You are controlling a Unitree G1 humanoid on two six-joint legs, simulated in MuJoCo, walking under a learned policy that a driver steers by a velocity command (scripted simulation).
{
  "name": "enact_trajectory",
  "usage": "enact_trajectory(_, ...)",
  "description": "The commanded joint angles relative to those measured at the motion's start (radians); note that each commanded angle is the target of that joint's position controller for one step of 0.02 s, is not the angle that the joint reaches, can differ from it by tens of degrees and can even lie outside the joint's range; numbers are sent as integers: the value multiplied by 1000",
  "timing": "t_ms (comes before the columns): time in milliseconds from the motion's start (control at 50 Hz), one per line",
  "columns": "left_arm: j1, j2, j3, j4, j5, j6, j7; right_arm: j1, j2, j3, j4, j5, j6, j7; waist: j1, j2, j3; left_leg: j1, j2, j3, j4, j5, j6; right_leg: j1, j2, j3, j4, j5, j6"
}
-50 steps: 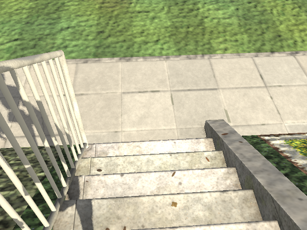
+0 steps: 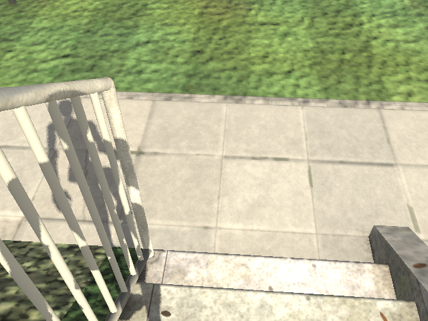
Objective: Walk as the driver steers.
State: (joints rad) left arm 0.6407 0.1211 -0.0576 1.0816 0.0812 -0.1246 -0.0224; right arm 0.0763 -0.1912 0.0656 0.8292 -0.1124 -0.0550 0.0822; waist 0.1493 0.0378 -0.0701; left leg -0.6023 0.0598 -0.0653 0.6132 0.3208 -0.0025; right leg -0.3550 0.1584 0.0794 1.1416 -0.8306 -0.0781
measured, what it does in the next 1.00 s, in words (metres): goes down: left foot 0.19 m lower, then right foot 0.19 m lower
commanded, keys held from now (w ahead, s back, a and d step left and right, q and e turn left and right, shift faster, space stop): w+e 0.18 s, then w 0.34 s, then no key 0.22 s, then q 0.22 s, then w+q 0.04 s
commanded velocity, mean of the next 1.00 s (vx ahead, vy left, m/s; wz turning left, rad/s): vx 0.36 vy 0.00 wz -0.16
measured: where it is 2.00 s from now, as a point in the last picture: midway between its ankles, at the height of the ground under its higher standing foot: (254, 297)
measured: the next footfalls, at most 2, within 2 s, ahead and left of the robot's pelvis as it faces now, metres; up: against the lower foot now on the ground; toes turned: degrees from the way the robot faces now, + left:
left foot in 0.08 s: +0.17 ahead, +0.12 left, -0.19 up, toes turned +1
right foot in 0.64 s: +0.46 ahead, -0.10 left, -0.37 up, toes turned -15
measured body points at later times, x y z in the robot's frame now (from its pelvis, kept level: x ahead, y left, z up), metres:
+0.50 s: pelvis +0.26 +0.05 -0.17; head +0.27 +0.04 +0.28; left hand +0.44 +0.25 -0.29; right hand +0.07 -0.11 -0.31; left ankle +0.13 +0.12 -0.82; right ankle +0.43 -0.13 -0.85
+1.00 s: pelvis +0.48 +0.02 -0.33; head +0.49 +0.02 +0.12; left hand +0.57 +0.27 -0.47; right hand +0.45 -0.23 -0.46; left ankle +0.46 +0.12 -1.00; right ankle +0.43 -0.08 -1.00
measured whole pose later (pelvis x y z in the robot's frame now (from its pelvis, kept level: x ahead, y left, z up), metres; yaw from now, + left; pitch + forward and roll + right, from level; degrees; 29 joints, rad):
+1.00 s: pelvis +0.48 +0.02 -0.33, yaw -7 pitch -1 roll +0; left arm 0.27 0.26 0.03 0.95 0.05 -0.07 -0.04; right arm 0.38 -0.20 -0.05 0.93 -0.06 -0.11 0.02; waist -0.03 -0.01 0.03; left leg -0.44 -0.01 0.01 1.06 -0.49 0.01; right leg -0.38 -0.09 -0.15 1.01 -0.48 -0.05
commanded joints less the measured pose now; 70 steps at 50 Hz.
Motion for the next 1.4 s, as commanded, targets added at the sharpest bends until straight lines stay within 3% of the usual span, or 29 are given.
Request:
enact_trajectory(20,20,189,45,-64,-25,21,2,-110,-78,-9,-74,16,-7,-11,17,-82,186,45,-25,10,-376,-208,18,64,-204,490,-191,563,-206)
enact_trajectory(80,-9,105,24,-82,18,38,-83,543,-222,-101,105,53,-63,-33,-242,46,-106,1088,124,20,-227,274,220,-389,-74,269,443,693,-43)
enact_trajectory(100,200,-8,10,-52,-50,25,-97,613,-325,-138,110,17,-54,-9,-177,243,-306,1463,357,-57,173,991,432,-776,15,78,1023,-21,37)
enact_trajectory(120,76,79,24,-161,-75,20,-96,591,-342,-151,108,-11,-33,4,-230,118,-280,1396,461,-235,103,855,482,-978,-26,25,1098,29,49)
enact_trajectory(160,-124,125,38,-224,-47,41,-55,386,-172,-120,59,-28,-4,-13,-210,-122,-54,899,423,-199,-55,231,368,-999,-189,86,903,303,71)
enact_trajectory(200,-107,97,49,-169,-38,48,-56,260,22,-60,56,2,-33,-34,-48,-73,171,261,228,6,-200,77,208,-656,-309,38,436,710,25)
enact_trajectory(240,-147,99,62,-132,-2,42,-90,282,-22,-69,85,50,-77,-58,-99,-5,170,46,121,112,-190,-36,194,-481,-260,-41,144,964,24)
enact_trajectory(300,-153,69,71,-101,-3,19,-107,377,-135,-86,156,-4,-78,-57,-76,59,79,61,141,41,-94,-13,208,-374,-241,-35,160,1048,36)
enact_trajectory(380,-468,153,61,-173,10,11,-43,548,-14,-44,232,34,-81,-87,-219,-51,118,535,168,-90,84,-254,185,-853,-265,98,-382,1348,65)
enact_trajectory(460,-540,160,48,-190,13,44,-68,527,-34,-32,207,24,-59,-48,-184,-2,154,42,104,-20,91,-449,175,-260,-215,-82,-370,1344,56)
enact_trajectory(540,-742,134,26,-256,8,69,-86,716,-92,-50,297,56,-46,-86,-316,-16,225,517,156,-158,213,-389,199,-460,-251,-48,-747,1084,59)
enact_trajectory(620,-239,205,74,-90,-9,52,-66,602,-80,-54,322,35,-7,-21,-119,-74,133,164,65,-31,548,-215,128,413,-215,-161,-896,1294,7)
enact_trajectory(660,239,370,143,1,-5,71,-47,516,-43,-67,260,65,2,56,51,-373,-236,-296,-128,123,1407,-1207,-48,1194,-505,38,-602,2199,-286)
enact_trajectory(680,140,409,165,-14,-4,79,-51,439,-55,-68,173,84,-10,69,9,-209,-314,-430,-92,68,1472,-1293,-46,1227,-609,93,-501,2245,-332)
enact_trajectory(740,-352,198,92,-141,-38,78,-79,353,-16,-52,103,94,-32,22,-200,15,23,-267,57,18,1011,-1091,-22,368,-537,-13,-677,1607,-218)
enact_trajectory(780,-316,133,67,-133,-125,71,38,352,-21,-84,168,113,67,-118,-213,10,173,-52,6,-32,493,-518,-38,-6,-457,-78,-771,1284,-163)
enact_trajectory(800,-305,151,58,-125,-8,30,-32,519,30,-79,244,46,11,-16,-283,-71,195,148,65,37,428,-219,1,-217,-363,-183,-776,1263,-156)
enact_trajectory(840,-418,247,88,-150,27,20,-65,664,66,-79,296,23,-21,63,-343,-121,106,434,-24,90,636,-116,-11,-451,-330,-187,-645,1207,-142)
enact_trajectory(900,-523,232,65,-176,7,23,-63,659,-80,-141,236,49,-67,27,-359,-112,84,472,-21,50,654,-368,-71,-396,-415,-136,-505,1209,-122)
enact_trajectory(960,-484,410,148,-208,-24,23,-13,353,-125,-150,48,45,-63,-71,-231,-76,49,208,-24,45,385,-535,-32,34,-530,-25,-276,1275,-139)
enact_trajectory(1000,-432,395,194,-307,-56,30,18,281,-256,-157,-31,75,-59,-132,-161,304,6,279,46,-271,-28,-69,276,-113,-168,-234,150,655,-9)
enact_trajectory(1040,-576,144,113,-383,-53,33,-11,688,-225,-149,142,68,-105,-106,-293,147,6,621,186,-475,-43,231,452,-619,-83,-66,418,-6,10)
enact_trajectory(1080,-600,127,98,-369,-33,49,-37,700,-84,-113,199,65,-100,-70,-308,10,120,614,224,-731,68,-246,398,-926,-169,96,69,249,73)
enact_trajectory(1140,-442,122,69,-292,47,94,-15,425,-52,-84,155,32,-52,-34,-146,1,89,66,56,-449,129,-532,310,-479,-182,-30,183,579,83)
enact_trajectory(1180,-403,111,61,-309,31,94,-11,320,-39,-66,108,42,-62,-46,-74,0,69,-210,-32,-294,143,-598,277,-182,-156,-149,212,668,96)
enact_trajectory(1260,-719,124,51,-347,28,64,-60,791,-6,-49,316,41,-89,-110,-374,103,122,345,29,-513,381,-886,292,-738,-204,-16,-159,800,77)
enact_trajectory(1300,-823,82,16,-374,7,61,-71,587,24,-46,196,33,-75,-112,-387,-37,154,46,-54,-436,305,-1124,241,-345,-224,-13,-720,1181,56)
enact_trajectory(1340,-849,133,37,-407,-28,72,-53,505,-119,-71,183,30,-65,-76,-349,35,183,-116,-88,-330,265,-1144,233,-50,-156,-124,-725,1029,119)
enact_trajectory(1400,-268,212,87,-203,11,53,-42,490,-206,-78,186,14,-6,2,-97,10,124,-219,-109,-392,638,-1168,192,594,-216,-187,-839,1118,80)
